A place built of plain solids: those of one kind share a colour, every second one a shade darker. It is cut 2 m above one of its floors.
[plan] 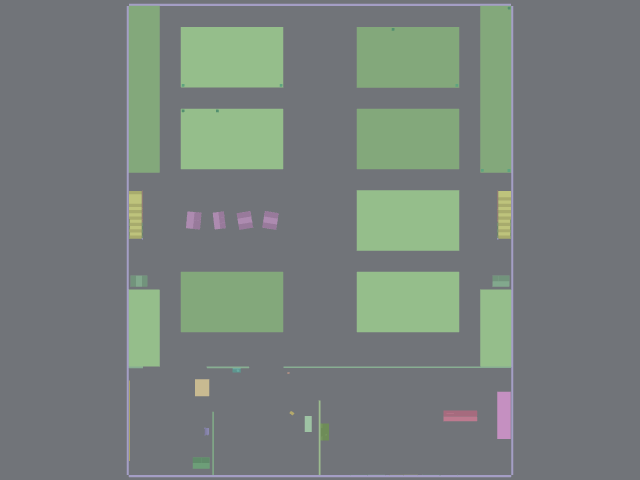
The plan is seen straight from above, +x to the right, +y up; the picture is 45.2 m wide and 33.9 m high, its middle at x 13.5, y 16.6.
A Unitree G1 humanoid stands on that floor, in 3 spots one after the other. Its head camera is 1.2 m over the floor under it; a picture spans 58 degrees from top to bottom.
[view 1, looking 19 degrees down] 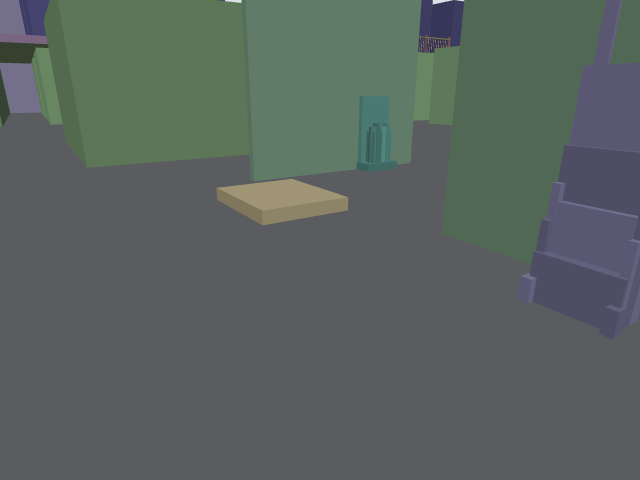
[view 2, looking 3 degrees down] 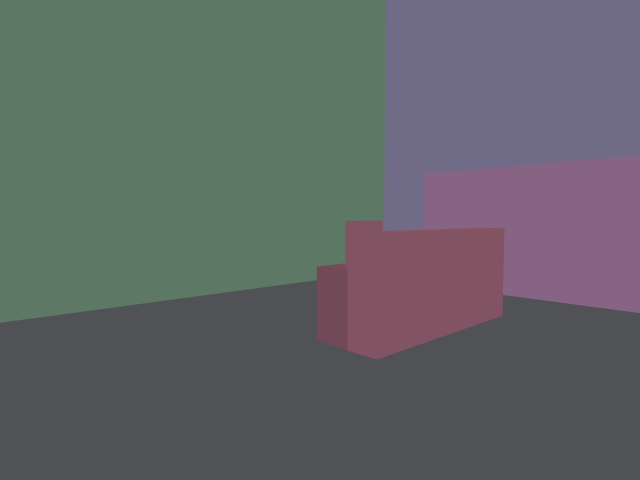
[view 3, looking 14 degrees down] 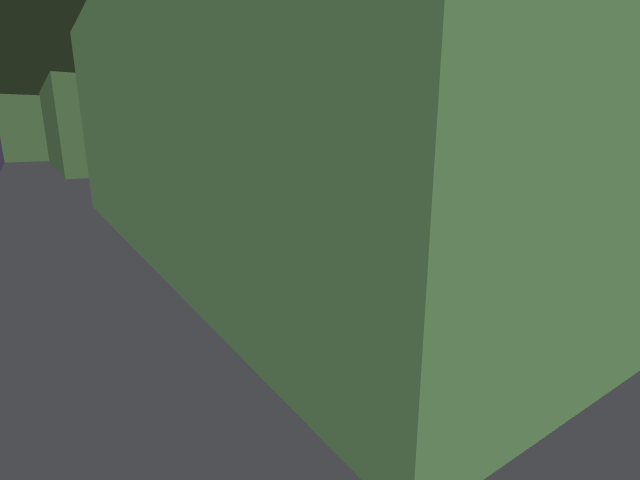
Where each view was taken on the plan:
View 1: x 3.00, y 2.00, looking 57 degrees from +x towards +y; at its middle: ground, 3.69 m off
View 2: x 19.41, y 1.50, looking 47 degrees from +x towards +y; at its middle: front_wall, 8.29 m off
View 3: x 2.93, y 32.48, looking -34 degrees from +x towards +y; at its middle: units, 1.55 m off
